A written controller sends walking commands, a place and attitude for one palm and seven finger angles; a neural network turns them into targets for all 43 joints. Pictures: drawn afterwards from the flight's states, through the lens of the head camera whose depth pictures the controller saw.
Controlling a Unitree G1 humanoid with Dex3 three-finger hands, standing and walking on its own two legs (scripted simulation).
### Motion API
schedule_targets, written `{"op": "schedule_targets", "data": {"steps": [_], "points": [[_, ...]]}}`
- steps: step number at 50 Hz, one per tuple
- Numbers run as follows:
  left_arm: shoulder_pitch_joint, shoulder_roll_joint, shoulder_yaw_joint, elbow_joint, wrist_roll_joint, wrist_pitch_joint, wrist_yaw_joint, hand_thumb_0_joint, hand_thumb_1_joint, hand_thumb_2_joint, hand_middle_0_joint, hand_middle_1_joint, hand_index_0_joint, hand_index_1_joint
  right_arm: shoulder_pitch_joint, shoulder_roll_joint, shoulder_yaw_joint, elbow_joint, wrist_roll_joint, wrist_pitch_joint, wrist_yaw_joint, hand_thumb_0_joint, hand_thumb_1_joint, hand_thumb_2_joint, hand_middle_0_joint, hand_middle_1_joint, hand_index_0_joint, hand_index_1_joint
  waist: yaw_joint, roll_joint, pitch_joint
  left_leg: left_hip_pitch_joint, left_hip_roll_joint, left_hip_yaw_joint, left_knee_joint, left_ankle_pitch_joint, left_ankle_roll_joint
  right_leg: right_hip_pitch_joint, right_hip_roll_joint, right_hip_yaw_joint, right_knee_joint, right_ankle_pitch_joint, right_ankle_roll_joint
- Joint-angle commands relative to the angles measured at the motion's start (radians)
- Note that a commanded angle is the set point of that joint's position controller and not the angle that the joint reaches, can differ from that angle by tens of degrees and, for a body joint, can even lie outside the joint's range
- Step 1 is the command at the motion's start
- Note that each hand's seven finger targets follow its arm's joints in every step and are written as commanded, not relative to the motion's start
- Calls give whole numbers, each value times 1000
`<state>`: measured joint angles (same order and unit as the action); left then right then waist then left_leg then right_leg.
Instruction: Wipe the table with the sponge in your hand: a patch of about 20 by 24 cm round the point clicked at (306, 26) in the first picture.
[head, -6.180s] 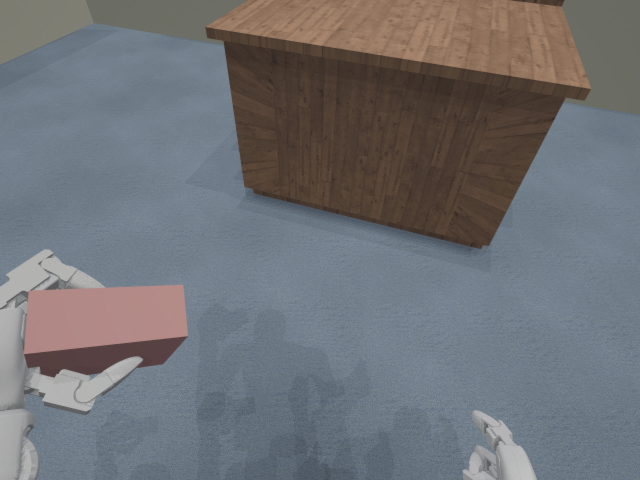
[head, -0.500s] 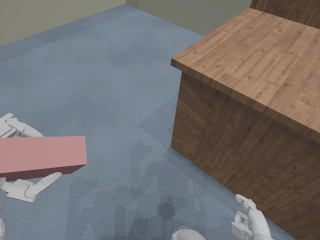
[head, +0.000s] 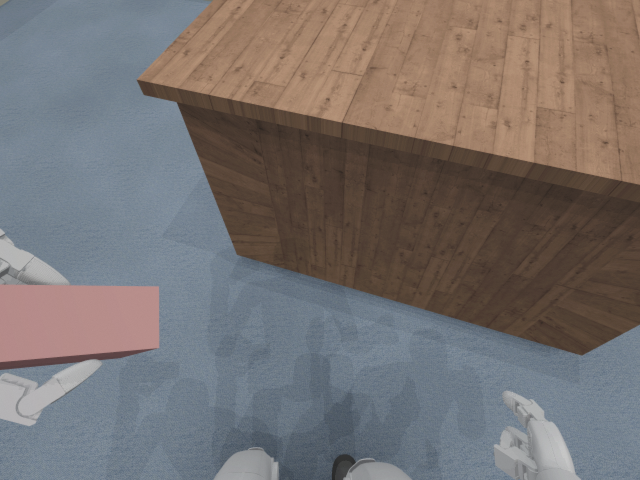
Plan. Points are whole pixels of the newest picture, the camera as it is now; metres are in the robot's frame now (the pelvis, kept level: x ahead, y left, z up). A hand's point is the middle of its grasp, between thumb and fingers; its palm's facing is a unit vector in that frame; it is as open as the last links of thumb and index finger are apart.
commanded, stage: turn to face it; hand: left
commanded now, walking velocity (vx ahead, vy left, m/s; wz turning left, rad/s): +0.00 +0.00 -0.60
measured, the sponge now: (88, 328) +0.23 +0.20 +0.15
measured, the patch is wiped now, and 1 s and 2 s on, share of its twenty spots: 0.00 0.00 0.00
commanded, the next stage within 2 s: take the last steps up to it in 1.28 s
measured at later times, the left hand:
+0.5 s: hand (197, 330) +0.23 +0.11 +0.16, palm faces +0.16 -0.86 -0.48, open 9.6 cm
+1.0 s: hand (252, 405) +0.17 +0.06 +0.16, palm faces -0.09 -0.89 -0.44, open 9.6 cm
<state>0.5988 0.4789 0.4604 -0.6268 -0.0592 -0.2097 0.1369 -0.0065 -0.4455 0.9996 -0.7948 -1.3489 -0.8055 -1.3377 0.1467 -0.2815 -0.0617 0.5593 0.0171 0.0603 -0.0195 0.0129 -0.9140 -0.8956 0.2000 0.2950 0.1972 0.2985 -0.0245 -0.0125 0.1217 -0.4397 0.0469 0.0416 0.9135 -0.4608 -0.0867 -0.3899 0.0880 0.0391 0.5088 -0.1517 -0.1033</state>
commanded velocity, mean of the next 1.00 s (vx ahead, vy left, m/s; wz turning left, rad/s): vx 0.00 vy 0.00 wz -0.52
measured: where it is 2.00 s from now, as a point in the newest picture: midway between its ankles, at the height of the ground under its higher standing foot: outside the picture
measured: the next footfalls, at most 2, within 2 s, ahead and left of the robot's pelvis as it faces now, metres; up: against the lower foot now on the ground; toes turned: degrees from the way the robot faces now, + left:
left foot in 0.18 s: +0.00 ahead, +0.16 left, +0.00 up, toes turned -1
right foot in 0.40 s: +0.01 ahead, -0.14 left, +0.00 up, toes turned -19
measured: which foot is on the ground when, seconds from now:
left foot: up 0.00-0.16, down 0.18-0.42, up 0.44-0.94, down 0.96-1.00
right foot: down 0.00-0.18, up 0.20-0.38, down 0.40-0.96, up 0.98-1.00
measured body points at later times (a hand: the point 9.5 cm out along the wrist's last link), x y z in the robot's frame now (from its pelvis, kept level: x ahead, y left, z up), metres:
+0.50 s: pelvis -0.07 -0.05 -0.02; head -0.02 -0.10 +0.42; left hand +0.21 +0.15 +0.19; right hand +0.06 -0.28 -0.14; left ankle -0.05 +0.14 -0.69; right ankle -0.03 -0.13 -0.73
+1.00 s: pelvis -0.13 -0.04 +0.00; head -0.11 -0.06 +0.45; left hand +0.17 +0.11 +0.18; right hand -0.10 -0.35 -0.09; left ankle -0.07 +0.10 -0.74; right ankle -0.05 -0.13 -0.72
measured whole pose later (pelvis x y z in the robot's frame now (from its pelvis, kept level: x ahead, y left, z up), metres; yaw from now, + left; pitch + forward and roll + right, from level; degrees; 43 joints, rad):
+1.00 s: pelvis -0.13 -0.04 +0.00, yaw -29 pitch +1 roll +2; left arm 0.50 0.38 0.35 -0.52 -0.03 -0.17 0.13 -0.01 -0.45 1.00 -0.79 -1.35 -0.80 -1.34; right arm 0.18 -0.24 -0.03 0.53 0.01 0.06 -0.02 0.01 -0.91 -0.90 0.20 0.30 0.20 0.30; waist 0.01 -0.05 0.03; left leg -0.24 0.03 0.05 0.49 -0.28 0.00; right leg -0.49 0.15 0.10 0.57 -0.19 -0.02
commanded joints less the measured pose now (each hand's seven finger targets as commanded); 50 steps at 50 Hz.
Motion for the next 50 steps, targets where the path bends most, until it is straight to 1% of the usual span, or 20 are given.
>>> {"op": "schedule_targets", "data": {"steps": [1,7,9,10,11,14,19,20,22,23,24,26,28,36,41,45,47,48,49,50], "points": [[-25,92,102,-105,-16,-27,39,0,100,1300,-1200,-1600,-1200,-1600,-71,-47,4,-166,5,-38,4,0,-900,-900,200,300,200,300,57,-79,-296,39,0,-35,-140,-21,19,243,-304,386,-166,151,-68],[-164,85,23,-183,3,-33,27,0,100,1300,-1200,-1600,-1200,-1600,-27,-55,10,-179,0,-31,0,0,-900,-900,200,300,200,300,39,2,-282,348,30,-31,-505,70,80,21,-198,367,-142,-103,37],[-199,85,24,-202,14,-47,19,0,100,1300,-1200,-1600,-1200,-1600,-48,-77,9,-194,-12,-47,-8,0,-900,-900,200,300,200,300,48,253,-198,410,295,-245,-623,129,195,-213,-33,174,156,-271,115],[-229,106,36,-207,29,-46,22,0,100,1300,-1200,-1600,-1200,-1600,-38,-55,8,-204,-4,-66,-13,0,-900,-900,200,300,200,300,53,294,-192,335,396,-281,-644,276,255,-210,-21,62,446,-308,139],[-244,168,87,-209,37,-53,27,0,100,1300,-1200,-1600,-1200,-1600,-41,-24,13,-188,-3,-82,-16,0,-900,-900,200,300,200,300,72,292,-198,243,413,-217,-650,253,264,-183,-51,36,636,-308,145],[-215,54,0,-123,18,-37,7,0,100,1300,-1200,-1600,-1200,-1600,-30,-41,10,-181,5,-100,2,0,-900,-900,200,300,200,300,66,300,-71,152,342,27,-580,351,204,-147,-118,-25,524,-314,153],[-363,36,-47,-91,32,-26,15,0,100,1300,-1200,-1600,-1200,-1600,26,-64,10,-163,6,-153,12,0,-900,-900,200,300,200,300,40,200,-136,219,271,101,-331,487,92,149,-55,-161,55,-122,156],[-387,53,-33,-73,35,-23,16,0,100,1300,-1200,-1600,-1200,-1600,27,-56,11,-157,10,-157,12,0,-900,-900,200,300,200,300,43,96,-161,198,228,116,-188,419,71,217,-89,-113,-43,7,132],[-346,142,49,-38,29,-17,33,0,100,1300,-1200,-1600,-1200,-1600,-56,-15,30,-186,1,-155,2,0,-900,-900,200,300,200,300,63,-338,-198,-96,13,61,223,-194,3,308,-402,426,-136,578,-51],[-325,130,56,-61,14,-11,32,0,100,1300,-1200,-1600,-1200,-1600,-60,-18,16,-177,5,-142,-3,0,-900,-900,200,300,200,300,63,-307,-244,-36,36,-67,302,-128,12,246,-397,432,-170,412,-20],[-270,136,61,-100,2,-21,25,0,100,1300,-1200,-1600,-1200,-1600,-59,-22,11,-180,3,-126,1,0,-900,-900,200,300,200,300,62,-218,-230,-44,54,-93,328,-82,9,220,-389,443,-182,236,-30],[-117,144,118,-151,-10,-42,29,0,100,1300,-1200,-1600,-1200,-1600,-82,9,47,-165,-9,-83,16,0,-900,-900,200,300,200,300,62,5,-301,-115,48,-98,310,8,-2,330,-335,355,-100,234,-69],[-57,140,139,-202,-16,-67,36,0,100,1300,-1200,-1600,-1200,-1600,-84,10,44,-164,-12,-62,22,0,-900,-900,200,300,200,300,51,9,-360,-116,31,-72,225,36,-7,400,-304,298,-98,307,-55],[50,119,156,-100,-24,-51,42,0,100,1300,-1200,-1600,-1200,-1600,-67,-33,6,-156,5,-38,19,0,-900,-900,200,300,200,300,52,-71,-334,-22,0,-56,-68,-23,11,319,-301,384,-171,170,-60],[-31,86,80,-86,-13,-28,31,0,100,1300,-1200,-1600,-1200,-1600,-61,-56,6,-167,13,-18,15,0,-900,-900,200,300,200,300,52,-93,-298,97,-32,-43,-199,-38,43,186,-273,415,-256,-62,-24],[-125,74,20,-124,7,-30,22,0,100,1300,-1200,-1600,-1200,-1600,-17,-64,5,-162,-2,-18,7,0,-900,-900,200,300,200,300,29,-62,-280,311,-46,4,-428,2,88,24,-200,370,-308,-282,60],[-194,92,15,-166,13,-48,14,0,100,1300,-1200,-1600,-1200,-1600,-12,-79,0,-169,-16,-37,-8,0,-900,-900,200,300,200,300,22,75,-238,395,98,-139,-587,-51,168,-125,-98,285,-141,-315,112],[-209,86,21,-176,19,-55,9,0,100,1300,-1200,-1600,-1200,-1600,-31,-90,-1,-172,-22,-54,-11,0,-900,-900,200,300,200,300,31,237,-207,385,276,-306,-663,-55,242,-205,-8,145,123,-256,140],[-235,108,34,-195,36,-48,16,0,100,1300,-1200,-1600,-1200,-1600,-51,-63,2,-187,-14,-79,-16,0,-900,-900,200,300,200,300,42,276,-192,265,404,-346,-696,53,308,-192,-4,33,478,-264,158],[-252,136,62,-197,45,-52,24,0,100,1300,-1200,-1600,-1200,-1600,-63,-23,12,-174,-11,-99,-24,0,-900,-900,200,300,200,300,54,267,-169,149,389,-271,-687,113,301,-165,-39,41,663,-258,145]]}}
